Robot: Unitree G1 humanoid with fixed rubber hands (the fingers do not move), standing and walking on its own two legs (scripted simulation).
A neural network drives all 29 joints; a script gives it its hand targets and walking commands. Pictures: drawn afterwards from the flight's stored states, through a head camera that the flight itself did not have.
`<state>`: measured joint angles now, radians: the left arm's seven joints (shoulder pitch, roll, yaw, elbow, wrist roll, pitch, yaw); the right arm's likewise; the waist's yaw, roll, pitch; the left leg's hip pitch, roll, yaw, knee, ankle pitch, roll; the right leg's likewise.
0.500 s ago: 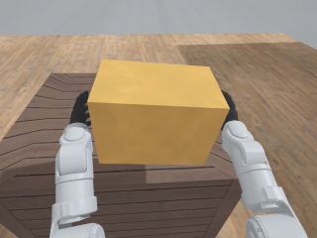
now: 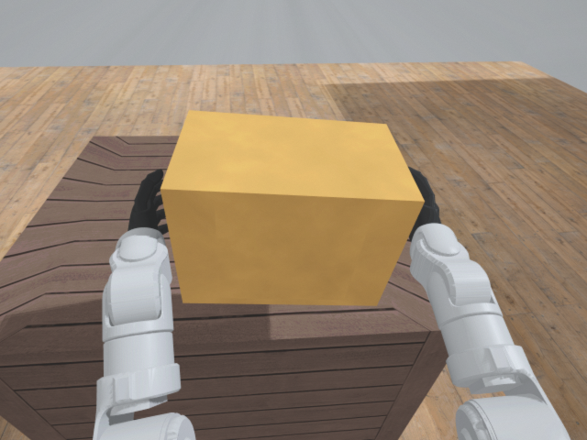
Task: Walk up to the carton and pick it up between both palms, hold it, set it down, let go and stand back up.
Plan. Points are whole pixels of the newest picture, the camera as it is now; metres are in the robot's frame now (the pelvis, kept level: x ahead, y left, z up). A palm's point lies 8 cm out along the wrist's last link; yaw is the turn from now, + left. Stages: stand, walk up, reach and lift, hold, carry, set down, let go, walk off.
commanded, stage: hold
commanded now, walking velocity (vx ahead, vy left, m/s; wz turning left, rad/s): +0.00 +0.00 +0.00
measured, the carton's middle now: (286, 211) +0.38 +0.00 +0.16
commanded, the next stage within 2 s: none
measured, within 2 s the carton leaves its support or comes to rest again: neither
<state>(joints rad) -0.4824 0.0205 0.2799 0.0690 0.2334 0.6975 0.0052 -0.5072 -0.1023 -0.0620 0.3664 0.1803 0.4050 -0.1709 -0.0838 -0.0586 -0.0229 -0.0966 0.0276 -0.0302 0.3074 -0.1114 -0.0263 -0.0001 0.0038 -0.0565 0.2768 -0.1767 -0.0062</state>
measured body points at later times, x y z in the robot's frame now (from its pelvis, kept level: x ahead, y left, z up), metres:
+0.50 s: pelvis +0.00 +0.00 +0.00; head -0.05 +0.03 +0.45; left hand +0.36 +0.18 +0.17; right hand +0.35 -0.18 +0.17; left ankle +0.04 +0.13 -0.75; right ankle -0.01 -0.11 -0.75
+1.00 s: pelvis +0.00 +0.00 +0.00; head -0.05 +0.03 +0.45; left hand +0.37 +0.18 +0.17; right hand +0.36 -0.19 +0.16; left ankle +0.04 +0.13 -0.75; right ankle -0.01 -0.11 -0.75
